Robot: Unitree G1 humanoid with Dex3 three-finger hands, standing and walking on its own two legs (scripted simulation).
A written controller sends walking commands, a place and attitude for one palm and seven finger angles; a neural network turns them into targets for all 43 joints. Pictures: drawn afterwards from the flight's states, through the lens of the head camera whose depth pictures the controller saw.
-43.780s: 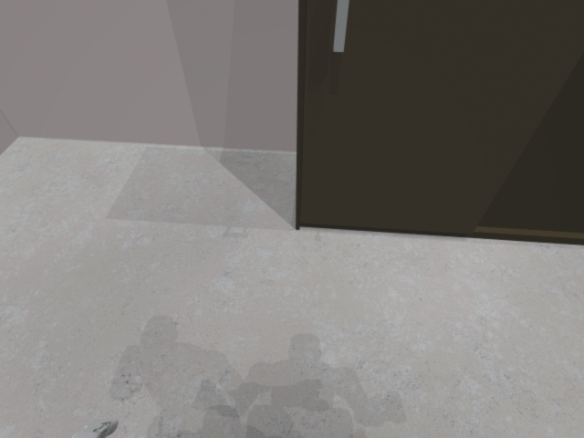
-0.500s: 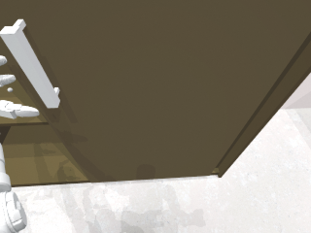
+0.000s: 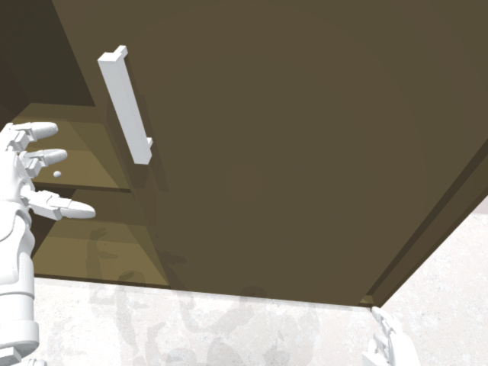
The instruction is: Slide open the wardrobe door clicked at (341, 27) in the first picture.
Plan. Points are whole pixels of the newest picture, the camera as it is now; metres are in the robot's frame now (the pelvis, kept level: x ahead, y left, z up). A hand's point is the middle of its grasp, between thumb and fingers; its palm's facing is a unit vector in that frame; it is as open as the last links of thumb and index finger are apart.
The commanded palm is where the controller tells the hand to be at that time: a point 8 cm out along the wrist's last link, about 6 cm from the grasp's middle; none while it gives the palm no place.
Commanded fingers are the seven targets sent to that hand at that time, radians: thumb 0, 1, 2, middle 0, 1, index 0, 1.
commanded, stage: draw the hand back to the body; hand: left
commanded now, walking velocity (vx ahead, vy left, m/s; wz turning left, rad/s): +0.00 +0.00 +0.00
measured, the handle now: (133, 108) +0.49 +0.26 +0.17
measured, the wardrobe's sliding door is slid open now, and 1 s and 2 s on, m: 0.65 0.65 0.65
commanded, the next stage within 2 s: step back with the hand held close in 1.68 s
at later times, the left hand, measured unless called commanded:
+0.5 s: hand (55, 199) +0.27 +0.30 +0.16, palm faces +0.14 -0.99 -0.03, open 14.7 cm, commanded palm +0.23 +0.34 +0.17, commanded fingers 0.00 -0.51 0.22 -0.25 -1.13 -0.25 -1.13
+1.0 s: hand (49, 223) +0.24 +0.28 +0.16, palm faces +0.52 -0.81 -0.28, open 11.8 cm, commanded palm +0.18 +0.31 +0.18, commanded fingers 0.00 0.39 0.65 -0.22 -0.60 -0.22 -0.60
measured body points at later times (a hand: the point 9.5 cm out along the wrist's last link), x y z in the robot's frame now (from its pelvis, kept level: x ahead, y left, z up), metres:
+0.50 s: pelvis +0.00 -0.01 +0.00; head -0.03 -0.02 +0.45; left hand +0.26 +0.35 +0.17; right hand +0.15 -0.27 -0.07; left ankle +0.07 +0.09 -0.73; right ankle -0.03 -0.12 -0.73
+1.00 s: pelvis +0.01 +0.00 +0.01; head -0.01 -0.01 +0.46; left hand +0.20 +0.32 +0.18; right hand +0.19 -0.22 -0.08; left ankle +0.07 +0.09 -0.73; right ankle -0.03 -0.12 -0.73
